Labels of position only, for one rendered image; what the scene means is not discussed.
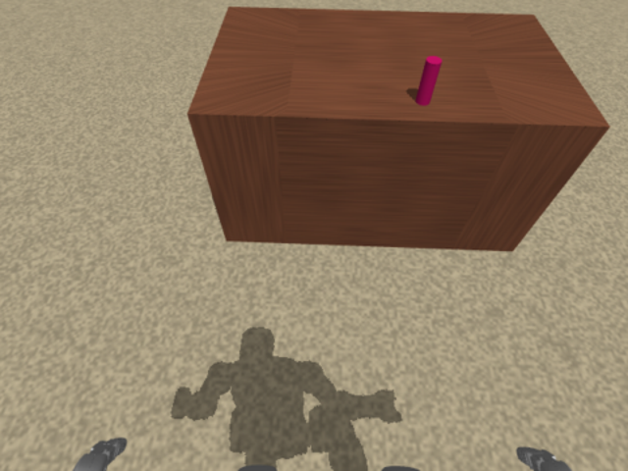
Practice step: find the right robot hand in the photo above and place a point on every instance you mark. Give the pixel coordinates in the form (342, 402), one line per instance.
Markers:
(540, 460)

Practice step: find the left robot hand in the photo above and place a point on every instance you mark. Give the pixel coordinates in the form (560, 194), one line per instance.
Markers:
(101, 455)

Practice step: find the can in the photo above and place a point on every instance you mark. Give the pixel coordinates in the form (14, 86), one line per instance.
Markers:
(428, 80)

